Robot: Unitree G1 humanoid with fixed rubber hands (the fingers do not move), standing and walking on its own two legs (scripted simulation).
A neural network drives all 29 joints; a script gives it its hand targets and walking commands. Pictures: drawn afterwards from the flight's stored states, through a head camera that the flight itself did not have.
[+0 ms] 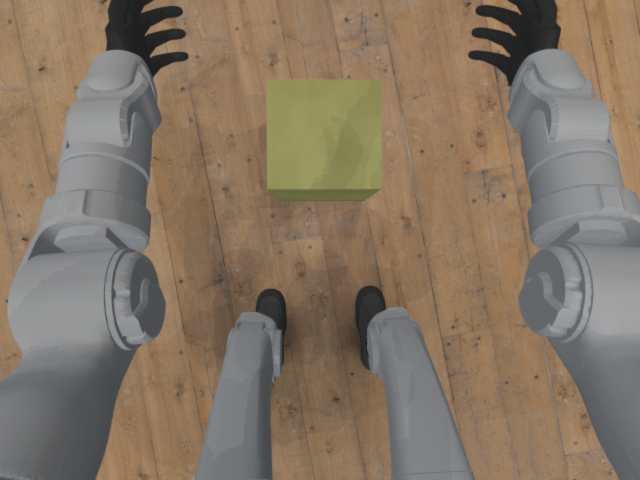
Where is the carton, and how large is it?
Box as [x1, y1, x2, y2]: [266, 79, 381, 200]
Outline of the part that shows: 266,79 267,189 278,200 363,200 381,188 380,80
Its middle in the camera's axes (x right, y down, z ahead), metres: +0.00 -0.19 +0.84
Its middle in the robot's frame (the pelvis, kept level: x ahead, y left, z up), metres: +0.55 -0.01 -0.53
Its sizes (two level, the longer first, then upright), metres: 0.210 0.200 0.250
